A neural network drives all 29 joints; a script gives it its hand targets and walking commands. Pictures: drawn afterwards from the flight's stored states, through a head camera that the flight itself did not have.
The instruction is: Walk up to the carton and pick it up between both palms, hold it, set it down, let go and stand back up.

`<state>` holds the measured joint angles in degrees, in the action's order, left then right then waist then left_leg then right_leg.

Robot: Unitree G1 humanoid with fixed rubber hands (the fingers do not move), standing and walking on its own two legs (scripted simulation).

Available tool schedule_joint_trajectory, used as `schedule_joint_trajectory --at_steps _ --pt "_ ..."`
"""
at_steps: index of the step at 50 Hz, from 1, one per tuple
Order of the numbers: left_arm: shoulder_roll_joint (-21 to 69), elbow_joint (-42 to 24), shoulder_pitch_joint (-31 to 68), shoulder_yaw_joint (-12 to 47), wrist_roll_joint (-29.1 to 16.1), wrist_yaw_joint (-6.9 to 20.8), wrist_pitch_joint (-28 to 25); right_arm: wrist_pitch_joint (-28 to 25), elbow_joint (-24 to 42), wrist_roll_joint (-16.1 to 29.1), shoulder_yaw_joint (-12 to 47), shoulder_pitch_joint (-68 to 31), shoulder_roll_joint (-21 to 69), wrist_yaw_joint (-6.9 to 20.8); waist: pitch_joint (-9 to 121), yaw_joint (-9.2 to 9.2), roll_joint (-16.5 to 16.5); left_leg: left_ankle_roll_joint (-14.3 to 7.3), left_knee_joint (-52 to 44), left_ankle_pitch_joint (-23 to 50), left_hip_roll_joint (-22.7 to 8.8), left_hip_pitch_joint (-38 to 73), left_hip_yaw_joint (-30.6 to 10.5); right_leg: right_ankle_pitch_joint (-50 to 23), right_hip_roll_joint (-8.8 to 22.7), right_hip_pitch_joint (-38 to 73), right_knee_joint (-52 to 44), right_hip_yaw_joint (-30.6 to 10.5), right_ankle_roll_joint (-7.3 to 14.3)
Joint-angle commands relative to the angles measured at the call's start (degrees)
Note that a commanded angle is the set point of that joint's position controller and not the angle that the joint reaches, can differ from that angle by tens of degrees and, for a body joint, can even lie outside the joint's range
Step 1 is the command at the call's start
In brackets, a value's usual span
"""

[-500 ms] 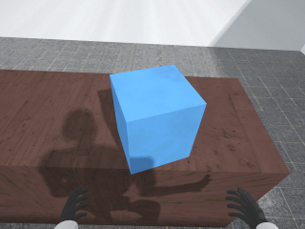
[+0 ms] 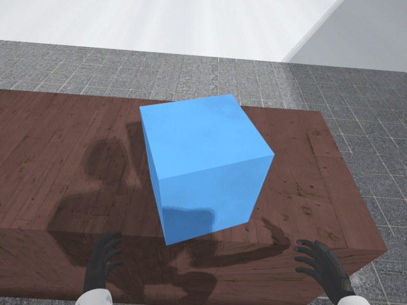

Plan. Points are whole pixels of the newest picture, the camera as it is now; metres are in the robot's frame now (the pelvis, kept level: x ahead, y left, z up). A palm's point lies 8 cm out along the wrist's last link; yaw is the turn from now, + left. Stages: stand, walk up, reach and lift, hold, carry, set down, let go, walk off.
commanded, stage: reach and lift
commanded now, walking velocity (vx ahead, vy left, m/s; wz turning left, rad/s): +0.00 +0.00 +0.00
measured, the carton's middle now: (198, 169) +0.40 +0.03 +0.04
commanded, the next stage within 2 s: none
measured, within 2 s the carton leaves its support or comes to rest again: neither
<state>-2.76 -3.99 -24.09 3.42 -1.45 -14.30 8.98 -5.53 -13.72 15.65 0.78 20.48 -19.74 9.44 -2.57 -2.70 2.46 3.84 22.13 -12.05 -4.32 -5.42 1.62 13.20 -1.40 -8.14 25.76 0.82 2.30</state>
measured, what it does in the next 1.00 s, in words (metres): stands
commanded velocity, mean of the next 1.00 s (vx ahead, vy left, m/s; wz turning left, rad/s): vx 0.00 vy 0.00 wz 0.00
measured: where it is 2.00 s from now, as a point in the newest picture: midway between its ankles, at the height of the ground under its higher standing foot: outside the picture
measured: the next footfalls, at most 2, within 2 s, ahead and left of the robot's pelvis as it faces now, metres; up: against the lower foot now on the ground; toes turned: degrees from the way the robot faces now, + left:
none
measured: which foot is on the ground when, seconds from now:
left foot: down 0.00-1.00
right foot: down 0.00-1.00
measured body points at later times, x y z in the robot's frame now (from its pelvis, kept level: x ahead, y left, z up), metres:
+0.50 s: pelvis +0.01 -0.01 +0.00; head +0.01 +0.00 +0.45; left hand +0.21 +0.20 +0.04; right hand +0.25 -0.22 +0.04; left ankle +0.00 +0.16 -0.74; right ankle +0.01 -0.09 -0.74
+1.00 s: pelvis -0.02 -0.01 +0.00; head +0.02 +0.00 +0.45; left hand +0.26 +0.21 +0.08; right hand +0.32 -0.21 +0.07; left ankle +0.00 +0.16 -0.74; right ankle +0.01 -0.09 -0.74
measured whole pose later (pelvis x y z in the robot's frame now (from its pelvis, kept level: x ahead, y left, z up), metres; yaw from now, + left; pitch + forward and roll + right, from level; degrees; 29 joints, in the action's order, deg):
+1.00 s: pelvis -0.02 -0.01 +0.00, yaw -1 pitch -1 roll +0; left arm -3.9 -19.1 1.3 -6.5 -8.7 -14.6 38.5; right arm 13.8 -6.2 25.3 2.5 -8.1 -24.0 -1.1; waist -5.8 -4.2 0.5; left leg 4.6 19.8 -8.8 -5.8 -9.5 1.9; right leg 8.8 -3.0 -11.8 21.7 0.4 3.0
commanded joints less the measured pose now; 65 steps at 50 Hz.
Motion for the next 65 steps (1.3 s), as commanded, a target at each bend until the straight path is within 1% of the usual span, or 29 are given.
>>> schedule_joint_trajectory --at_steps 1,6,7,8,10,14,16,17,20,21,23,26,29,30,33,36,38,40,45,49,50,51,52,55,60,62,63,64,65 --pt "-2.4 -15.2 6.0 -1.6 0.9 -0.3 -4.4 -5.1 14.8 1.7 -4.8 -6.6 -12.0 -1.2 4.9 -0.58 3.1 -3.7 -3.5 7.5 5.4 -0.2 0.8 -10.0 0.5 -0.9 -9.1 -4.2 -1.3" --pt "-2.0 -21.3 3.9 -1.7 0.4 -0.4 -6.0 -7.3 19.2 4.1 -3.6 -4.8 -11.7 -2.3 7.2 -0.93 2.9 -3.2 -2.8 12.8 5.6 -0.1 0.5 -18.3 0.3 1.0 -7.6 -4.7 -1.9" --pt "-2.0 -22.5 3.9 -1.3 0.1 -0.4 -5.9 -7.0 18.1 4.3 -4.0 -4.5 -12.4 -2.3 7.4 0.05 2.1 -3.1 -2.5 13.2 5.6 0.8 0.0 -18.4 0.0 0.9 -7.7 -4.5 -1.6" --pt "-1.8 -21.9 3.3 -1.4 0.7 -0.3 -5.5 -7.1 18.7 4.8 -3.3 -4.5 -12.1 -2.7 6.8 -0.79 2.1 -3.2 -3.0 13.1 5.6 0.8 0.0 -17.8 0.2 0.9 -8.1 -4.5 -1.5" --pt "-2.4 -23.4 3.9 -1.6 0.3 -0.2 -5.1 -7.3 19.9 5.6 -3.2 -5.4 -12.1 -2.9 7.2 -0.51 1.1 -3.0 -3.2 12.9 5.6 1.0 0.1 -17.0 0.0 0.5 -8.2 -4.8 -1.8" --pt "-3.6 -25.1 7.0 -2.4 -0.6 -0.3 -4.1 -6.3 22.0 5.7 -4.3 -8.5 -12.5 -4.2 7.8 -0.08 2.1 -3.0 -3.4 11.7 5.6 0.4 -0.4 -17.1 0.6 1.6 -8.8 -6.0 -1.8" --pt "-2.7 -25.6 7.9 -2.1 -0.4 -0.6 -2.1 -4.9 21.4 6.2 -4.0 -11.3 -13.0 -4.3 8.3 0.21 0.3 -2.7 -3.5 13.1 5.2 2.0 -0.5 -17.1 0.3 1.5 -9.0 -5.5 -1.5" --pt "-2.3 -24.7 9.0 -1.9 -0.6 -0.6 -1.4 -4.2 21.2 6.3 -4.2 -12.3 -12.6 -4.4 7.6 -0.13 1.3 -2.9 -4.5 11.9 5.0 2.4 -0.6 -14.6 0.3 0.0 -9.8 -5.7 -1.4" --pt "-3.0 -26.4 10.1 -3.8 -0.6 -0.5 0.8 -2.6 23.2 6.4 -4.1 -13.5 -13.5 -5.4 10.2 -0.59 0.6 -2.5 -3.9 14.6 5.2 2.2 -0.3 -18.4 0.6 2.6 -9.5 -6.2 -1.6" --pt "-2.8 -26.9 12.1 -3.4 -1.2 -0.4 1.2 -2.1 23.6 6.3 -4.5 -15.4 -12.9 -5.6 9.8 0.17 1.7 -2.5 -4.1 14.2 5.1 2.5 -0.2 -17.9 0.1 2.5 -9.6 -5.9 -1.5" --pt "-3.5 -27.1 13.3 -4.4 -1.6 -0.6 2.8 -0.8 24.5 6.6 -4.2 -17.1 -13.6 -6.3 10.0 -0.22 2.5 -2.6 -4.2 14.7 5.1 2.4 -0.4 -18.4 0.2 3.3 -9.5 -6.2 -1.7" --pt "-3.8 -26.6 16.0 -5.9 -1.3 0.0 5.5 1.2 25.3 7.2 -4.0 -19.7 -13.2 -7.2 10.6 -0.25 1.7 -2.7 -4.5 14.7 5.4 2.5 0.2 -18.6 0.6 5.0 -10.0 -6.7 -2.1" --pt "-3.4 -29.1 20.1 -6.6 -2.1 0.0 7.5 3.0 25.4 7.8 -3.9 -22.6 -13.5 -7.8 12.3 -1.04 0.1 -2.3 -4.3 16.2 5.3 3.3 0.2 -17.2 -0.1 4.6 -9.9 -6.1 -1.5" --pt "-2.9 -28.4 19.8 -5.7 -2.8 0.3 8.7 4.0 24.0 7.5 -5.2 -23.6 -15.0 -7.8 11.1 -0.05 1.2 -2.3 -4.5 16.2 4.7 4.4 -0.5 -15.4 -0.7 2.9 -10.3 -5.3 -1.2" --pt "-3.9 -28.8 25.2 -7.6 -3.7 0.6 11.1 5.6 25.2 8.0 -4.7 -29.1 -14.7 -8.3 12.9 -1.21 0.4 -2.5 -4.4 14.4 4.6 3.4 0.3 -12.1 -0.3 3.7 -10.6 -5.5 -1.0" --pt "-3.9 -29.4 26.7 -7.8 -4.4 0.8 14.8 7.7 25.3 8.0 -5.8 -31.1 -15.6 -9.2 13.7 -0.31 0.7 -2.3 -4.2 15.0 4.5 4.5 0.7 -12.7 -0.9 3.2 -10.3 -4.9 -1.0" --pt "-4.3 -31.2 30.1 -8.2 -4.8 0.5 16.4 8.6 27.1 8.4 -5.8 -34.9 -15.6 -9.7 16.2 -0.75 0.0 -2.3 -3.9 14.3 4.3 4.7 0.1 -11.4 -1.0 3.0 -10.2 -5.0 -0.8" --pt "-5.2 -30.4 31.5 -9.8 -5.1 0.3 18.9 10.0 25.7 8.5 -5.5 -36.3 -15.7 -10.0 16.0 -1.7 0.2 -2.2 -3.9 14.6 4.5 3.4 0.7 -11.1 -1.3 3.7 -9.9 -4.8 -0.9" --pt "-5.7 -31.5 38.7 -10.5 -6.3 -0.2 23.3 13.1 23.6 9.0 -6.3 -44.7 -17.1 -10.2 20.0 -1.06 -0.2 -1.7 -2.9 15.4 4.1 4.5 0.4 -11.3 -1.6 3.3 -9.6 -4.6 -0.9" --pt "-6.8 -31.4 42.2 -11.9 -6.5 -0.4 26.0 14.6 23.1 9.8 -5.7 -49.4 -17.7 -10.7 23.5 -2.45 0.2 -2.0 -2.8 14.2 4.4 3.2 0.5 -10.5 -1.0 4.7 -9.3 -5.3 -1.4" --pt "-7.1 -32.5 44.6 -11.9 -7.6 -0.6 26.5 14.9 23.9 9.7 -6.3 -51.7 -18.4 -10.7 24.7 -1.68 1.0 -1.9 -2.6 14.8 4.5 3.0 0.4 -11.5 -1.4 4.8 -8.7 -4.9 -1.7" --pt "-7.0 -32.5 45.6 -11.5 -8.0 -0.4 26.9 15.1 23.9 10.2 -5.5 -53.5 -17.9 -10.7 24.8 -2.42 0.3 -2.0 -2.6 14.8 4.6 2.6 0.6 -12.1 -1.6 4.6 -8.4 -4.6 -1.3" --pt "-6.3 -32.5 45.8 -10.7 -8.1 -0.4 27.7 15.9 22.8 10.2 -5.9 -54.2 -18.8 -10.7 25.6 -1.42 1.0 -1.9 -2.4 15.5 4.3 3.4 0.1 -12.9 -1.5 5.0 -8.4 -4.7 -1.5" --pt "-8.2 -31.8 48.5 -13.2 -8.4 -0.2 29.8 17.0 21.7 11.5 -5.6 -57.7 -19.8 -11.1 29.1 -3.02 1.3 -2.1 -1.9 15.9 4.6 2.1 0.7 -13.6 -1.4 6.5 -8.1 -5.3 -2.0" --pt "-9.6 -32.5 52.7 -14.0 -9.3 0.0 32.5 18.5 20.2 12.0 -5.2 -63.2 -21.0 -11.4 32.2 -3.13 0.8 -1.8 -1.0 17.5 4.5 1.7 1.0 -15.9 -1.5 7.2 -7.1 -5.2 -2.4" --pt "-11.2 -30.9 54.1 -15.1 -9.9 0.5 32.9 19.4 19.6 12.2 -4.9 -65.6 -21.1 -11.8 32.9 -4.16 2.3 -2.3 -1.2 16.2 4.9 -0.5 1.3 -15.6 -1.1 8.2 -7.1 -5.9 -2.8" --pt "-11.0 -30.7 56.2 -14.5 -10.5 0.7 32.7 19.6 19.1 11.9 -5.1 -66.3 -20.4 -12.0 33.5 -3.13 2.4 -2.2 -1.4 14.9 5.1 -1.9 1.4 -15.3 -0.7 8.6 -6.8 -6.1 -3.1" --pt "-11.0 -29.2 57.2 -14.6 -10.4 0.6 33.1 20.1 16.5 12.4 -4.7 -67.7 -20.1 -11.6 32.5 -3.19 0.8 -2.0 -1.5 14.5 5.0 -2.1 0.9 -13.7 -0.7 7.4 -6.9 -6.0 -2.9" --pt "-11.9 -27.5 57.6 -15.3 -10.2 0.8 33.6 20.4 16.9 12.8 -3.8 -69.4 -20.6 -11.7 32.2 -4.01 1.8 -2.2 -1.5 14.1 5.0 -2.7 1.4 -13.0 -1.0 7.0 -6.9 -5.6 -3.0"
